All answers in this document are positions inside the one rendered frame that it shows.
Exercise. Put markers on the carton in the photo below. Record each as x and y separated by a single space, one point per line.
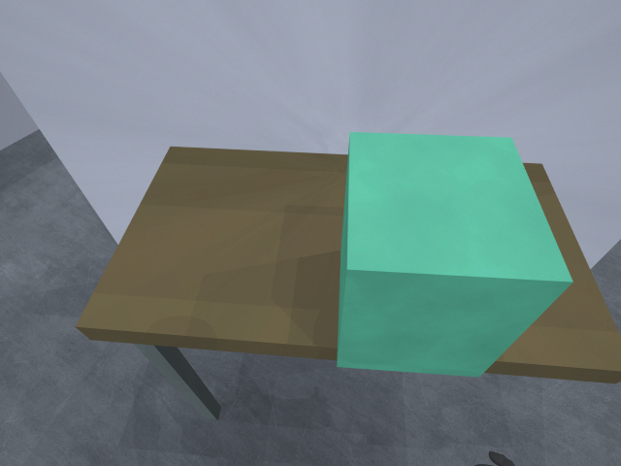
447 257

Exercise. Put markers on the table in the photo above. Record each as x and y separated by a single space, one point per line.
240 250

